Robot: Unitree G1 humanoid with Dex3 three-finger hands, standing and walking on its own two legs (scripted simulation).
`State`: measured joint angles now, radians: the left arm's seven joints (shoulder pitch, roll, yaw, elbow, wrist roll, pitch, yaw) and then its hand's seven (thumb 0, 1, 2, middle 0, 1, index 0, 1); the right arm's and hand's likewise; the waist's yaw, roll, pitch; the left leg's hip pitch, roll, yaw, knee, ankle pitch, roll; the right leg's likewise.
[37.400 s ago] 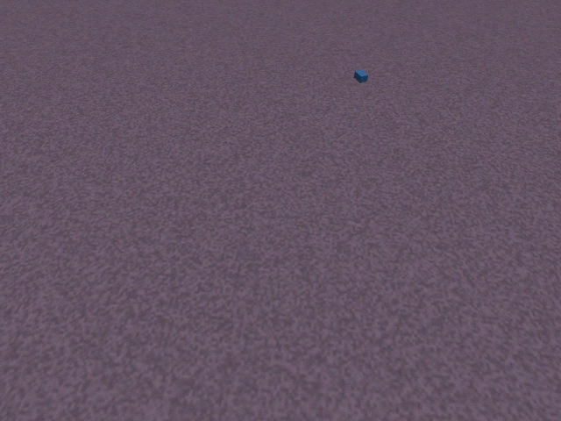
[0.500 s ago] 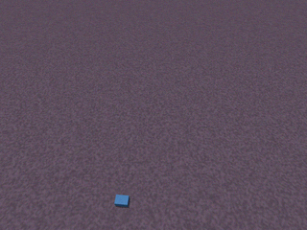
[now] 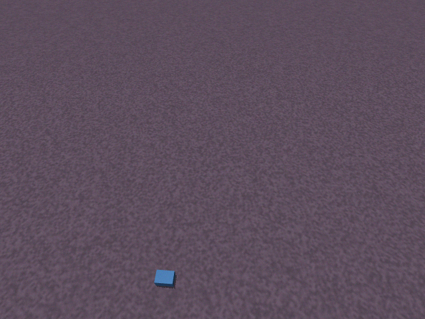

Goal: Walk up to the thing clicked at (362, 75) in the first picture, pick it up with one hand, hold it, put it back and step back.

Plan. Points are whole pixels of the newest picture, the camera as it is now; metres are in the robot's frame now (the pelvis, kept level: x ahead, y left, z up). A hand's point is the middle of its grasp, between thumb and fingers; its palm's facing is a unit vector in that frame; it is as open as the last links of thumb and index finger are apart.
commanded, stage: stand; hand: left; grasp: from above
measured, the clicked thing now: (165, 278) +0.40 +0.22 -0.76
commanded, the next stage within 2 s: step back in 1.08 s
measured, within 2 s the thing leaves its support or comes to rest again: neither
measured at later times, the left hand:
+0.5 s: hand out of the picture +0.07 +0.24 -0.16, palm faces +0.00 -0.94 -0.33, open 7.4 cm
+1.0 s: hand out of the picture +0.09 +0.23 -0.15, palm faces -0.01 -0.94 -0.34, open 7.4 cm
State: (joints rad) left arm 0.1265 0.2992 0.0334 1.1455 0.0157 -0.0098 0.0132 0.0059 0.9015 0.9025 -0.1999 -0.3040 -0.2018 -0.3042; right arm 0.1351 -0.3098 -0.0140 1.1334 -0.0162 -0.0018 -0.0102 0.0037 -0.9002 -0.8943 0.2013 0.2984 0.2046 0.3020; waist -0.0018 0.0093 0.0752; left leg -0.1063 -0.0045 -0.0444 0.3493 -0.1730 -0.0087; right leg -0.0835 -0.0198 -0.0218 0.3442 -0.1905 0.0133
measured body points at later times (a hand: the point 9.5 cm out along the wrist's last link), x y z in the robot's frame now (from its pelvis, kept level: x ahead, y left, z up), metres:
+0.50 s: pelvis +0.01 -0.01 +0.00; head +0.01 -0.01 +0.45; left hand +0.07 +0.29 -0.13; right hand +0.07 -0.30 -0.14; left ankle +0.02 +0.13 -0.75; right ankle +0.00 -0.13 -0.75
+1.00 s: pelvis +0.01 -0.01 +0.00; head +0.01 -0.02 +0.45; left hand +0.09 +0.28 -0.13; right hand +0.07 -0.31 -0.14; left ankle +0.02 +0.13 -0.75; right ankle +0.00 -0.13 -0.75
